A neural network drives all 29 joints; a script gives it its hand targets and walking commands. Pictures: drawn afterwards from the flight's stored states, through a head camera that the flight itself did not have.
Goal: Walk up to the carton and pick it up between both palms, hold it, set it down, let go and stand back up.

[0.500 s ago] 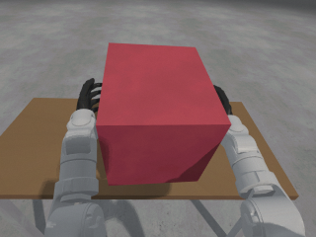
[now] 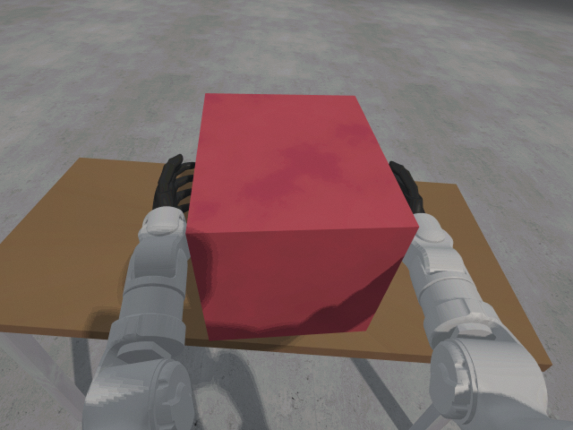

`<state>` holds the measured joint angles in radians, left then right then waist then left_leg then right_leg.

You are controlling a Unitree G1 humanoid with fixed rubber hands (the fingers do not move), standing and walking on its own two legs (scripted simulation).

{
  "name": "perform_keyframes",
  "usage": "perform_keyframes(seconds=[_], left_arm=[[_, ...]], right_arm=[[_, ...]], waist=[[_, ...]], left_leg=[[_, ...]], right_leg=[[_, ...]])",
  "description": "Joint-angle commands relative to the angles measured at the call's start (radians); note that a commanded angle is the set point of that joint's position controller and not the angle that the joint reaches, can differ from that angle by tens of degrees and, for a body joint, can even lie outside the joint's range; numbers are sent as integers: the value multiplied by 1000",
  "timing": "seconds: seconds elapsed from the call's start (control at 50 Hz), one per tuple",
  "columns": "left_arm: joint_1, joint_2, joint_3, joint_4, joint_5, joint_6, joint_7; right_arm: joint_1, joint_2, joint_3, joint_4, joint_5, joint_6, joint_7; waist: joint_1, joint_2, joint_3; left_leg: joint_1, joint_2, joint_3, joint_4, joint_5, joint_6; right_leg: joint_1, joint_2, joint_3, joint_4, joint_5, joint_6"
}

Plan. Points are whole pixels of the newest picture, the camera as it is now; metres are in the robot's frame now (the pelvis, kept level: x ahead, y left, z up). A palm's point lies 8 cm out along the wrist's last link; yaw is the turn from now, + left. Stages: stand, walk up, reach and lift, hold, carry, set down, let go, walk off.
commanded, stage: set down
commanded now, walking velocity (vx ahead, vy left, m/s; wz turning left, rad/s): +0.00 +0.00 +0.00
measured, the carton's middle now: (285, 212) +0.44 +0.02 +0.10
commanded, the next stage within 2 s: none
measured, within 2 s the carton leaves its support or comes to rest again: rests again in 1.76 s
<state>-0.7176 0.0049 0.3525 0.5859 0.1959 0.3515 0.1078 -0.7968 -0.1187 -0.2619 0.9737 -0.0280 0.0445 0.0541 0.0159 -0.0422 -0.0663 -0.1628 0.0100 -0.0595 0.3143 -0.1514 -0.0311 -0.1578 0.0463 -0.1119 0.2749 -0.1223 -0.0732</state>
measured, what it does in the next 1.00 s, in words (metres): stands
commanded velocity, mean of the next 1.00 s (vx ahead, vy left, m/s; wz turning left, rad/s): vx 0.00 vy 0.00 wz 0.00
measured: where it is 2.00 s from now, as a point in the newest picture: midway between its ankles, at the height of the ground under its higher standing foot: outside the picture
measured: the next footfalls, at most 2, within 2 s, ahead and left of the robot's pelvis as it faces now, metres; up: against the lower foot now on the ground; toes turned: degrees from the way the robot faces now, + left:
none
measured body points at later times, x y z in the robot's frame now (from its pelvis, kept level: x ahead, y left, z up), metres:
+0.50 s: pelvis +0.01 -0.01 +0.00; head +0.02 -0.01 +0.45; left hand +0.41 +0.18 +0.11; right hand +0.45 -0.16 +0.11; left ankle +0.01 +0.14 -0.75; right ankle +0.02 -0.07 -0.75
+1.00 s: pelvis +0.02 -0.01 +0.00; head +0.06 -0.02 +0.44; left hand +0.43 +0.17 +0.08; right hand +0.47 -0.17 +0.08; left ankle +0.01 +0.14 -0.75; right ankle +0.02 -0.07 -0.75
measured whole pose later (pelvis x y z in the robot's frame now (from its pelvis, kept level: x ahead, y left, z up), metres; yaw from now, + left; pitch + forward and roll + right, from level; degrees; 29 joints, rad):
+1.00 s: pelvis +0.02 -0.01 +0.00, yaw -2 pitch +12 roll +0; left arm -0.70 -0.09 0.43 0.71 0.20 0.15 0.17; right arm -0.88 -0.20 -0.32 1.18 -0.14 -0.12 0.14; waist 0.09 0.00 -0.14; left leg -0.37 0.03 -0.03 0.34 -0.17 -0.04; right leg -0.39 0.07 -0.09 0.31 -0.13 -0.09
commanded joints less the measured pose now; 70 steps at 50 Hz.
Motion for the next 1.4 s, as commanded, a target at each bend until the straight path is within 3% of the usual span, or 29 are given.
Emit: perform_keyframes(seconds=[0.0,0.22,0.38,0.46,0.58,0.74,0.9,0.92,1.1,1.22,1.38], left_arm=[[-725,-525,-382,-124,-73,-85,-114],[-700,-483,-268,-82,-29,-142,-87],[-719,-468,-247,-75,-33,-190,-71],[-719,-468,-253,-67,-35,-207,-69],[-714,-492,-281,-78,-43,-243,-62],[-663,-517,-284,-78,-26,-259,-58],[-670,-519,-273,-67,-22,-269,-36],[-667,-521,-268,-54,-25,-273,-32],[-724,-528,-262,-1,-46,-312,-20],[-728,-487,-172,74,-9,-327,-29],[-741,-484,-144,92,3,-357,-24]], right_arm=[[-889,434,179,-255,-3,-123,109],[-894,412,163,-190,-26,-153,141],[-887,399,132,-169,-67,-178,152],[-874,395,112,-150,-91,-189,152],[-859,385,100,-127,-116,-222,151],[-826,375,102,-84,-121,-248,162],[-853,334,100,-41,-107,-262,182],[-878,333,101,-50,-105,-266,185],[-912,313,58,34,-128,-280,197],[-919,290,-12,103,-174,-271,207],[-921,281,-45,146,-199,-278,215]], waist=[[-9,62,-545],[71,28,-538],[71,-19,-609],[55,-25,-634],[37,-15,-712],[46,-2,-730],[81,1,-760],[97,-11,-781],[90,-45,-853],[100,-99,-796],[99,-109,-855]], left_leg=[[23,-24,80,-32,176,-14],[-86,-26,106,-46,155,0],[-131,-27,111,-42,150,7],[-157,-28,110,-43,138,6],[-160,-26,108,-12,249,-7],[-128,-12,103,21,350,-18],[-145,-2,108,30,347,-19],[-155,-2,110,31,347,-19],[-219,-5,117,29,304,-14],[-324,-14,139,-18,181,7],[-342,-17,148,-19,193,7]], right_leg=[[331,-38,32,33,283,82],[406,-52,62,64,353,93],[436,-65,70,85,429,107],[448,-68,67,99,462,113],[455,-64,50,138,629,111],[410,-51,34,152,696,100],[341,-42,37,142,626,83],[337,-41,40,143,631,83],[325,-49,44,146,624,85],[372,-75,66,131,559,109],[361,-78,67,137,580,114]])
